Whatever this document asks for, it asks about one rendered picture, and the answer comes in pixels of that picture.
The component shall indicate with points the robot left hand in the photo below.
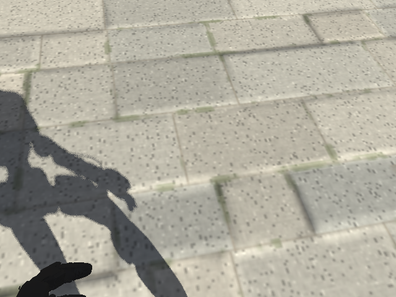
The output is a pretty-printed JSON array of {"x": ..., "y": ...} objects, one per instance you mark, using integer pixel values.
[{"x": 53, "y": 276}]

